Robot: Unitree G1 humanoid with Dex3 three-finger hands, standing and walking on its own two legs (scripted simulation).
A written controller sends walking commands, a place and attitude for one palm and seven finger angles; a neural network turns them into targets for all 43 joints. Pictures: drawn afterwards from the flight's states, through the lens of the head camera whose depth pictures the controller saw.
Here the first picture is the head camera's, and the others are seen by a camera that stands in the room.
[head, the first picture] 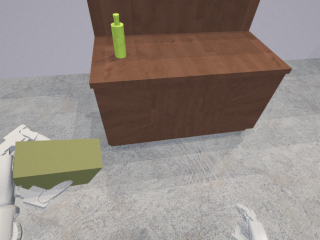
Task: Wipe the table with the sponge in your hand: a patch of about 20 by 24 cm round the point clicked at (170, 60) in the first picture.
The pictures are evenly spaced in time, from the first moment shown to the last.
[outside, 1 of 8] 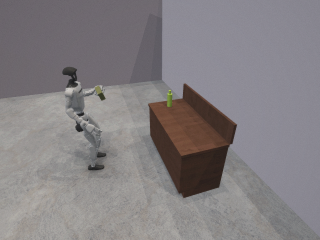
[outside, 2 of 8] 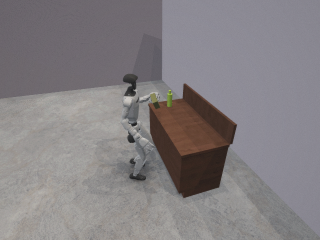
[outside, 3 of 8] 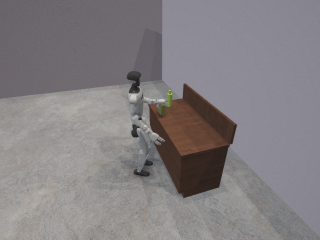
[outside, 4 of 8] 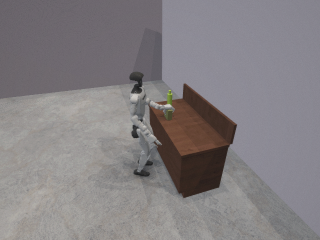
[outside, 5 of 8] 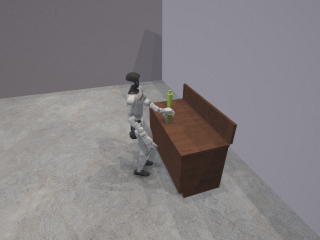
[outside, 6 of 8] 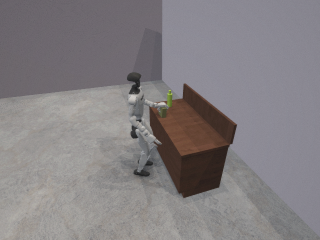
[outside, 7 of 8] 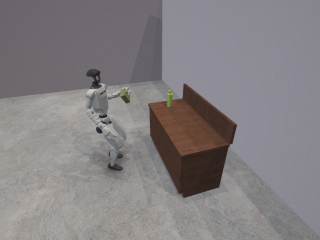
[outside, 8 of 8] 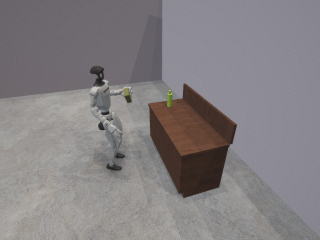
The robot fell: no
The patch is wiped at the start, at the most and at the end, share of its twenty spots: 0.00 1.00 1.00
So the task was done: yes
